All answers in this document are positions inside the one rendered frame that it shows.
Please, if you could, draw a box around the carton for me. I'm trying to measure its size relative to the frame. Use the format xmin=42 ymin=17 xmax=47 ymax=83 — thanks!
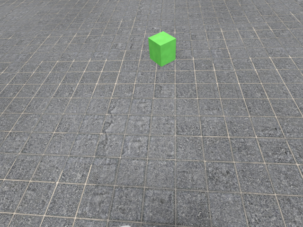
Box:
xmin=148 ymin=31 xmax=176 ymax=67

